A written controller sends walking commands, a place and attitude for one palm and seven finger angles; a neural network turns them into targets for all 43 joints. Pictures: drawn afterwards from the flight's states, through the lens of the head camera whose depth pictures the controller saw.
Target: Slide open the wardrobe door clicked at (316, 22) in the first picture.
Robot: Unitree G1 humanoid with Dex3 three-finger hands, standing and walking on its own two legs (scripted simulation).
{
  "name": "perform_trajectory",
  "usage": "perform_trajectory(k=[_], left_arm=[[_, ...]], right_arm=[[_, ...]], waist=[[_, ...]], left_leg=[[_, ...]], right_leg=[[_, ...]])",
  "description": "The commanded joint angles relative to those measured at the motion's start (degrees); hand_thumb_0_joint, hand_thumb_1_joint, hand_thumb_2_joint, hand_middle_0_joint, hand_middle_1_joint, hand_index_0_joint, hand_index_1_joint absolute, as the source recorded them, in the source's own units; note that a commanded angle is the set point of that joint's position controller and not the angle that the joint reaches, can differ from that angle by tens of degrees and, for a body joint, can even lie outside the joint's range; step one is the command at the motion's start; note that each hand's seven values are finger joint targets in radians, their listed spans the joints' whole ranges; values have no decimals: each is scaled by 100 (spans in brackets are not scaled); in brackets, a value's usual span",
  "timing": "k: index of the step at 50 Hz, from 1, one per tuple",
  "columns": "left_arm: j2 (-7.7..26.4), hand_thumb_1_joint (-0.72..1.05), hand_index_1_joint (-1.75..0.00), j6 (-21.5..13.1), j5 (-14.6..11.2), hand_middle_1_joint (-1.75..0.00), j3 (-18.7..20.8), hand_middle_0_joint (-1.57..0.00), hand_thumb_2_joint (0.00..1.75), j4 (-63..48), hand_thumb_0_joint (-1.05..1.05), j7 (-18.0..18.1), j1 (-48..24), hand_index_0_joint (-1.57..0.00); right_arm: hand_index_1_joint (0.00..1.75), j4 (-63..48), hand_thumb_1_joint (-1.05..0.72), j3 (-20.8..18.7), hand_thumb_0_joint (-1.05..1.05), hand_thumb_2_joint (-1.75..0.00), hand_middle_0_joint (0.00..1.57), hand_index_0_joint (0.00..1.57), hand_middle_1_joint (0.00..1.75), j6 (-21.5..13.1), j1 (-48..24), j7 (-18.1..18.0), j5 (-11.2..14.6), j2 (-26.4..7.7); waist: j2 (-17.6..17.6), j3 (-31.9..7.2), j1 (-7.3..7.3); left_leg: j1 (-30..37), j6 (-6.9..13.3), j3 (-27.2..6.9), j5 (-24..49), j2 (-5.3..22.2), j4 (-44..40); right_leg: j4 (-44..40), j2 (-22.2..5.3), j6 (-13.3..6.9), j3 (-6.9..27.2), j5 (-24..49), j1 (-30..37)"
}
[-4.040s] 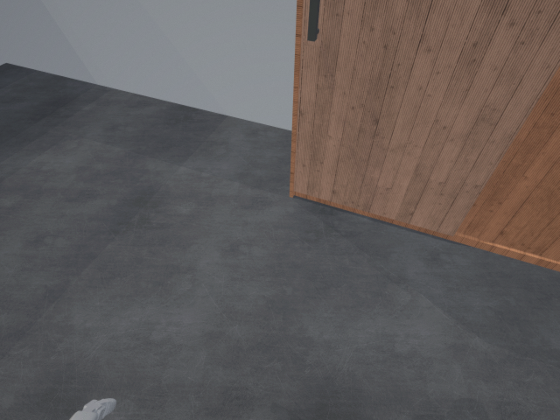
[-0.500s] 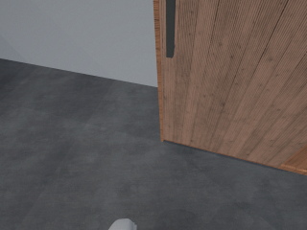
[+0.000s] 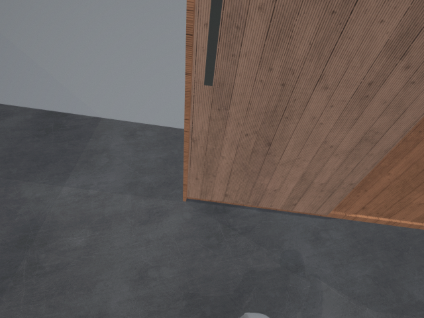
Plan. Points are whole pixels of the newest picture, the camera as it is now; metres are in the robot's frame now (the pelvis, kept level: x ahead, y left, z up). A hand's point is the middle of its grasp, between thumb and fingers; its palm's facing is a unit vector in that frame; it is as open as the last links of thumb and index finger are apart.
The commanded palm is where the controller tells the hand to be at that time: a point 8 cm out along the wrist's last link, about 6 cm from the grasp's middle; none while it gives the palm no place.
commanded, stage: take the last steps up to it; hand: left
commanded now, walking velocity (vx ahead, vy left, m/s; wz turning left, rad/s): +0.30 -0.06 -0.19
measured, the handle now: (215, 20) +0.74 +0.07 +0.20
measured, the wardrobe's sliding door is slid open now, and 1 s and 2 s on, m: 0.00 0.00 0.00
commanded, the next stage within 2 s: come to a stop and stand still in 0.84 s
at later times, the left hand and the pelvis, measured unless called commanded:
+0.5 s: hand (157, 312) +0.16 +0.12 -0.16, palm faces -0.02 -0.98 -0.21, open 7.2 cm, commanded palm none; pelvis +0.06 -0.06 -0.01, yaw -5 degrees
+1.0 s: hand (149, 269) +0.25 +0.16 -0.19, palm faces -0.03 -0.99 -0.17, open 7.4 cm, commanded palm none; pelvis +0.24 -0.02 -0.01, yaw -7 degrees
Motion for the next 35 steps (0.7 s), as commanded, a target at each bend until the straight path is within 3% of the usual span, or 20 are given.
perform_trajectory(k=[1,4,7,9,11,14,16,17,18,19,20,21,23,25,29,34,35], left_arm=[[96,90,-30,-119,2,-30,-44,-20,90,-303,0,1,-187,-20],[70,90,-30,-137,22,-30,-91,-20,90,-299,0,-41,-399,-20],[37,90,-30,-168,54,-30,-115,-20,90,-338,0,-107,-761,-20],[-10,90,-30,-208,55,-30,-139,-20,90,-328,0,-133,-845,-20],[-87,90,-30,-259,47,-30,-165,-20,90,-269,0,-145,-832,-20],[-196,90,-30,-350,23,-30,-181,-20,90,-73,0,-121,-558,-20],[-123,90,-30,-425,15,-30,-153,-20,90,204,0,-69,13,-20],[123,90,-30,-481,18,-30,-102,-20,90,371,0,-10,444,-20],[632,90,-30,-545,39,-30,-2,-20,90,569,0,68,1037,-20],[884,90,-30,-516,-30,-30,40,-20,90,672,0,109,1493,-20],[743,90,-30,-525,-43,-30,10,-20,90,654,0,141,1245,-20],[569,90,-30,-570,-36,-30,0,-20,90,611,0,145,1020,-20],[150,90,-30,-627,-23,-30,-118,-20,90,581,0,174,732,-20],[-79,90,-30,-744,3,-30,-161,-20,90,567,0,167,776,-20],[40,90,-30,-848,10,-30,-209,-20,90,651,0,175,901,-20],[255,90,-30,-840,38,-30,-198,-20,90,816,0,202,1047,-20],[302,90,-30,-829,35,-30,-181,-20,90,839,0,209,1051,-20]], right_arm=[[30,-66,-90,-260,0,-90,20,20,30,-154,586,-95,-4,-995],[30,143,-90,-305,0,-90,20,20,30,-176,912,-73,-33,-1075],[30,287,-90,-350,0,-90,20,20,30,-196,1085,-43,-67,-1125],[30,394,-90,-359,0,-90,20,20,30,-211,1124,-27,-84,-1141],[30,494,-90,-356,0,-90,20,20,30,-223,1178,-18,-91,-1151],[30,655,-90,-328,0,-90,20,20,30,-223,1205,12,-88,-1082],[30,737,-90,-287,0,-90,20,20,30,-234,1134,39,-36,-928],[30,722,-90,-229,0,-90,20,20,30,-266,1054,73,10,-728],[30,559,-90,-135,0,-90,20,20,30,-294,870,106,54,-362],[30,295,-90,-161,0,-90,20,20,30,-244,280,121,-9,-622],[30,333,-90,-243,0,-90,20,20,30,-215,211,144,-26,-692],[30,399,-90,-270,0,-90,20,20,30,-181,201,175,-38,-639],[30,562,-90,-293,0,-90,20,20,30,-157,418,207,-49,-505],[30,610,-90,-278,0,-90,20,20,30,-145,593,225,-60,-295],[30,408,-90,-277,0,-90,20,20,30,-131,227,299,-6,-238],[30,168,-90,-237,0,-90,20,20,30,-215,-335,378,39,-252],[30,167,-90,-236,0,-90,20,20,30,-242,-303,367,43,-290]], waist=[[1030,-365,-272],[1074,-300,-424],[970,68,-549],[1010,131,-544],[1024,67,-545],[985,-30,-382],[663,-181,-86],[129,-293,135],[-1268,-295,387],[-1146,-80,621],[-794,187,472],[-942,542,378],[-364,804,71],[-288,722,-111],[-471,692,-145],[-623,642,-60],[-659,573,-106]], left_leg=[[976,467,-992,3305,1377,-577],[1138,575,-1271,1718,1671,-916],[819,585,-1449,68,1797,-1321],[738,582,-1467,-383,1839,-1406],[711,516,-1361,-339,1754,-1336],[440,353,-1054,72,1581,-984],[-190,71,-681,-82,1292,-403],[-1067,-126,-302,-359,1057,223],[-2396,-404,447,-1225,388,1638],[-2978,-428,66,-2028,318,2681],[-3056,-382,-280,-1658,471,3190],[-3096,-371,-363,-1207,563,3465],[-2939,-440,-399,-591,691,3605],[-2753,-559,-275,-236,646,3480],[-2623,-613,-140,188,633,2870],[-1898,-440,44,420,432,1673],[-1627,-378,57,370,356,1481]], right_leg=[[-453,-167,69,-190,-93,-275],[-780,-283,-2,-290,-247,-368],[-1224,-412,-98,-379,-296,-329],[-1656,-432,-164,-456,-382,-164],[-2105,-369,-227,-601,-408,129],[-3008,-211,-322,-836,-35,920],[-3962,-205,-426,-857,747,2164],[-4202,-699,-624,-304,550,3202],[-4765,-1905,-1138,1269,-16,4030],[-5150,-2488,-1547,2126,-346,3648],[-5292,-2398,-1603,1902,-997,3140],[-5428,-2194,-1456,1718,-1069,2697],[-5407,-1943,-1300,936,-173,2322],[-5254,-1661,-1169,300,1274,2227],[-5105,-1574,-1191,-92,2653,2190],[-4762,-1532,-1027,-269,3128,2218],[-4558,-1536,-1002,-282,3392,2232]])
